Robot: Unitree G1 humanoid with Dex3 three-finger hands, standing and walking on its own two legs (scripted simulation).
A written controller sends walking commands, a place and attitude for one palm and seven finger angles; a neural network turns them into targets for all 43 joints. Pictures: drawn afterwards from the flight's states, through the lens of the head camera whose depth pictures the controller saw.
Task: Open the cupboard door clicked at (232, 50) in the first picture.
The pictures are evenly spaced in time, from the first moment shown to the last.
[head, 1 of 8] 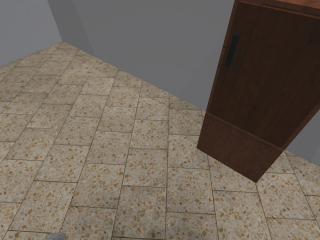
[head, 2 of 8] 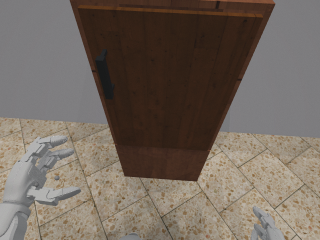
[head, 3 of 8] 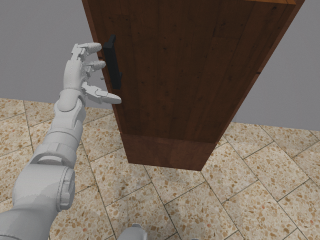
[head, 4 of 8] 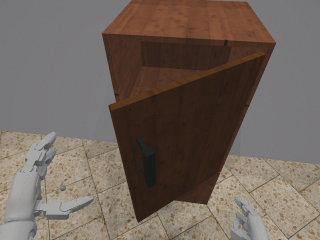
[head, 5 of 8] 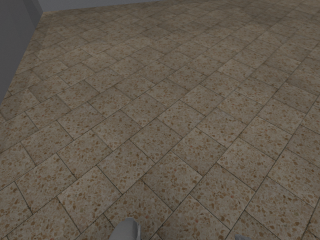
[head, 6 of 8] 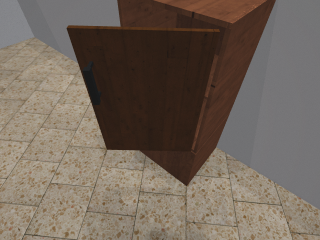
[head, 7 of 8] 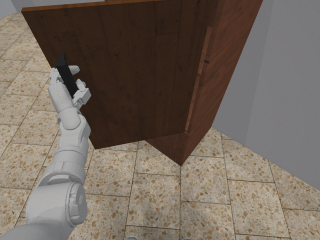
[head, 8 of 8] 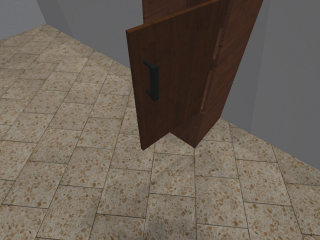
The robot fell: no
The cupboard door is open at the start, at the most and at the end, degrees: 0 81 80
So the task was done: yes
